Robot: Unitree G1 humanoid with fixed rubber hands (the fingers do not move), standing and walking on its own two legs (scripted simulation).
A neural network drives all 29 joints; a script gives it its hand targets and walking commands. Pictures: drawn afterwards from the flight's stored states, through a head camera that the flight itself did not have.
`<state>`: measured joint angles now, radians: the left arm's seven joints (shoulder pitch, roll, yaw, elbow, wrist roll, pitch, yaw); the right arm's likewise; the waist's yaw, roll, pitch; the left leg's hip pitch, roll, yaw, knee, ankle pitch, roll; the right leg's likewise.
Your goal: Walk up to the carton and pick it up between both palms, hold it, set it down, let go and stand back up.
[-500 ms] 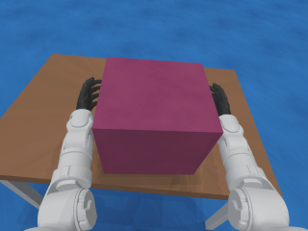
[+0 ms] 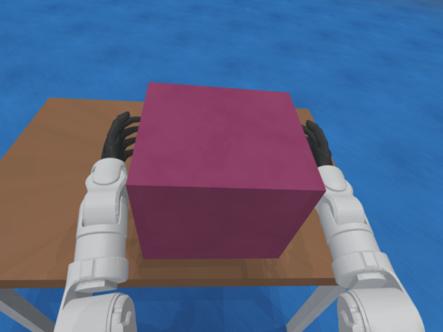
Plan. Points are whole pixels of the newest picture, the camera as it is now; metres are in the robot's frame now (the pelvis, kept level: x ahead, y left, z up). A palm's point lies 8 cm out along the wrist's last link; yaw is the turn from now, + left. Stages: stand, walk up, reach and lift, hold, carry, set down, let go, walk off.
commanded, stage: reach and lift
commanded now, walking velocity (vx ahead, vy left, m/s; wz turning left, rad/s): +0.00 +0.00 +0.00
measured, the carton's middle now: (217, 174) +0.37 +0.00 +0.09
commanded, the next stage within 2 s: hold in 1.44 s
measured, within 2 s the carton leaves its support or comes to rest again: neither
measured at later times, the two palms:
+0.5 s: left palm (108, 145) +0.37 +0.18 +0.17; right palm (317, 154) +0.36 -0.18 +0.16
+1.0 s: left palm (103, 138) +0.35 +0.19 +0.19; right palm (321, 146) +0.36 -0.18 +0.18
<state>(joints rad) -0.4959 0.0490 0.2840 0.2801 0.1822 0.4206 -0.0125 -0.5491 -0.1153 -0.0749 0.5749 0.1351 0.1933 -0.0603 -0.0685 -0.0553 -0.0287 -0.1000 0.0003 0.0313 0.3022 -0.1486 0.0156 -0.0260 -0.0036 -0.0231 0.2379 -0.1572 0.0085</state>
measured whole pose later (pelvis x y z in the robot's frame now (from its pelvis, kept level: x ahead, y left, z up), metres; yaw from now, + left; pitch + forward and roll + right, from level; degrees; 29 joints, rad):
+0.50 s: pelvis +0.00 -0.01 +0.00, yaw +1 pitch -4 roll +0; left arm -0.55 0.07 0.32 0.23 0.20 0.51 -0.07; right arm -0.59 -0.09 -0.09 0.53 0.14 0.25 -0.09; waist -0.07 -0.04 -0.03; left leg -0.09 0.00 0.02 0.29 -0.14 0.01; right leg -0.02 0.00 -0.04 0.24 -0.16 0.00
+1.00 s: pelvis -0.01 -0.01 +0.00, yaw +1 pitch -4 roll +0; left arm -0.58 0.07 0.35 0.16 0.22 0.62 -0.09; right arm -0.64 -0.11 -0.07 0.51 0.17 0.33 -0.10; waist -0.07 -0.04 -0.04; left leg -0.09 0.01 0.02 0.29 -0.13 0.01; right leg -0.02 0.00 -0.04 0.24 -0.15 0.00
